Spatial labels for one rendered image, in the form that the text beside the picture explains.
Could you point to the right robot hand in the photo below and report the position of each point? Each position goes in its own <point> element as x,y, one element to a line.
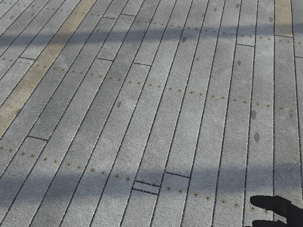
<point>280,206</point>

